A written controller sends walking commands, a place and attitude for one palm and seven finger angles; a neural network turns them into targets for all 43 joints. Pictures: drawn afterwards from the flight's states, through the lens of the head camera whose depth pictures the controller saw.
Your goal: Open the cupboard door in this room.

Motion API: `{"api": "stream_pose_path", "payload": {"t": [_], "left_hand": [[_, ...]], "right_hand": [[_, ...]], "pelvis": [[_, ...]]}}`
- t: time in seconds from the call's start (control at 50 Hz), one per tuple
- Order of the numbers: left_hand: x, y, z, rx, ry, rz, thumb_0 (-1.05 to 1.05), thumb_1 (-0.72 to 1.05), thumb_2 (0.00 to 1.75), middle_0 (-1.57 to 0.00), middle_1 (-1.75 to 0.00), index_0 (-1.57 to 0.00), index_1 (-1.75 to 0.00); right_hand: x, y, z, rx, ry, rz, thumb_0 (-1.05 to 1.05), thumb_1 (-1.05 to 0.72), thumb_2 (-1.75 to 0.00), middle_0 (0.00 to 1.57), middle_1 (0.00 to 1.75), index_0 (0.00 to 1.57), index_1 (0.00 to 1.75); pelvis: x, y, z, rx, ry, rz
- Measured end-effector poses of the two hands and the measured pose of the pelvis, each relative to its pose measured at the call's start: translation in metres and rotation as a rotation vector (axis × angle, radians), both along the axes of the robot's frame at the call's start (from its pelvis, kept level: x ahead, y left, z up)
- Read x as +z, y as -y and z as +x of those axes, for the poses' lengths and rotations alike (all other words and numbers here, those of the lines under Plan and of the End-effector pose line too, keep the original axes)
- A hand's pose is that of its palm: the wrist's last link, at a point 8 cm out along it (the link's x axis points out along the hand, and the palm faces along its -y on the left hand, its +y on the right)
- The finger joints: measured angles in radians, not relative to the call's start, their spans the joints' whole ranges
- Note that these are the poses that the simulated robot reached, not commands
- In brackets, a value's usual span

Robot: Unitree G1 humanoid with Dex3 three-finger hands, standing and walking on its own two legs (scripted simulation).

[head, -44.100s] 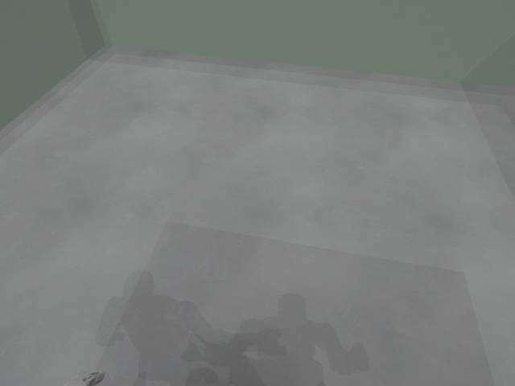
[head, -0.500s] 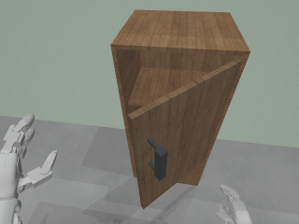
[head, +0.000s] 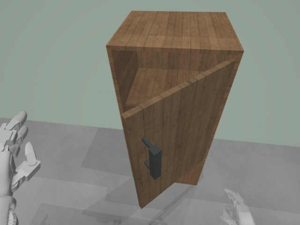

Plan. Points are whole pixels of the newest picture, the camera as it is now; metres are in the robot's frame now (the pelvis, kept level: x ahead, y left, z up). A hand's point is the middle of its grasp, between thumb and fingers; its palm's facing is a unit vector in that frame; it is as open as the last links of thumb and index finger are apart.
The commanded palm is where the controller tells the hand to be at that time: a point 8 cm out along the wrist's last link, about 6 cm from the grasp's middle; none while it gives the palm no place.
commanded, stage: step back with the hand held close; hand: left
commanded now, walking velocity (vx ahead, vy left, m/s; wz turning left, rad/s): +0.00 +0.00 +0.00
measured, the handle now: (150, 158) +0.30 +0.05 +0.02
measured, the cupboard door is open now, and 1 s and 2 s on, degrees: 45 45 45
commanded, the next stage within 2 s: stop stepping back and stand still in 1.14 s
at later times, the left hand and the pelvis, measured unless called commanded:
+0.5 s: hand (29, 173) +0.16 +0.27 +0.15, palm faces +0.34 -0.80 -0.50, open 7.4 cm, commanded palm +0.11 +0.31 +0.17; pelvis -0.04 +0.01 +0.00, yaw -2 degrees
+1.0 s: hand out of the picture +0.05 +0.29 +0.16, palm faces +0.51 -0.75 -0.42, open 7.4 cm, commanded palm -0.01 +0.33 +0.17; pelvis -0.13 +0.02 -0.02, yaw +3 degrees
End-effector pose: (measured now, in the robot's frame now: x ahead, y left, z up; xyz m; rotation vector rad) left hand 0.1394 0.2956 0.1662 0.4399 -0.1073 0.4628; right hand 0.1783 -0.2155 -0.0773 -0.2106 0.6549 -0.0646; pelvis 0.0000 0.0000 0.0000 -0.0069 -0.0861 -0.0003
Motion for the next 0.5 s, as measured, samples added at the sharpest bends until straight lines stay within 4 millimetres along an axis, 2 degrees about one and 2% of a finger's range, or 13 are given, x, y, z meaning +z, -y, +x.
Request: {"api": "stream_pose_path", "payload": {"t": [0.08,0.18,0.24,0.36,0.5], "left_hand": [[0.000,0.003,-0.001,0.001,0.003,-0.003,0.01,0.89,0.90,-0.21,-0.30,-0.21,-0.31],[0.012,-0.004,0.005,-0.008,0.037,0.068,0.01,0.89,0.90,-0.21,-0.30,-0.21,-0.31],[0.010,-0.002,0.009,-0.037,0.005,0.087,0.01,0.89,0.90,-0.21,-0.30,-0.21,-0.31],[0.000,0.002,0.006,-0.114,-0.065,0.103,0.01,0.89,0.90,-0.21,-0.30,-0.21,-0.31],[0.003,-0.009,-0.015,-0.128,-0.026,0.129,0.01,0.89,0.90,-0.22,-0.30,-0.22,-0.31]], "right_hand": [[-0.001,0.002,-0.001,0.000,0.002,0.003,0.01,-0.91,-0.89,0.20,0.30,0.20,0.30],[0.001,0.007,-0.005,-0.017,-0.011,-0.002,0.01,-0.91,-0.89,0.20,0.30,0.20,0.30],[0.001,0.013,-0.010,-0.049,-0.020,-0.010,0.01,-0.91,-0.89,0.20,0.30,0.20,0.30],[0.002,0.024,-0.030,-0.124,-0.051,-0.035,0.01,-0.91,-0.89,0.20,0.30,0.20,0.30],[0.006,0.022,-0.061,-0.154,-0.064,-0.067,0.01,-0.91,-0.89,0.20,0.30,0.20,0.30]], "pelvis": [[0.000,0.002,-0.002,0.001,0.003,0.000],[0.000,0.003,-0.006,-0.003,-0.036,-0.009],[0.000,0.000,-0.010,-0.015,-0.059,-0.007],[-0.001,-0.006,-0.022,-0.029,-0.080,0.000],[-0.005,-0.014,-0.045,-0.033,-0.079,-0.001]]}}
